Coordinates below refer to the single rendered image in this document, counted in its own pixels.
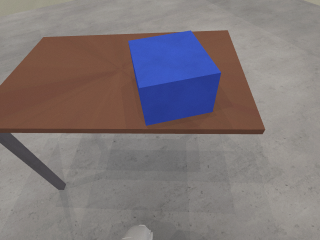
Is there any table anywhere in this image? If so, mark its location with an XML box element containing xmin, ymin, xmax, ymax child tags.
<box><xmin>0</xmin><ymin>30</ymin><xmax>265</xmax><ymax>190</ymax></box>

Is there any robot left thigh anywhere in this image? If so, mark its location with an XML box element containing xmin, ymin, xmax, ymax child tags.
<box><xmin>121</xmin><ymin>225</ymin><xmax>153</xmax><ymax>240</ymax></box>

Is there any carton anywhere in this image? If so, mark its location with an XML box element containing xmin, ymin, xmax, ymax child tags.
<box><xmin>128</xmin><ymin>30</ymin><xmax>221</xmax><ymax>126</ymax></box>

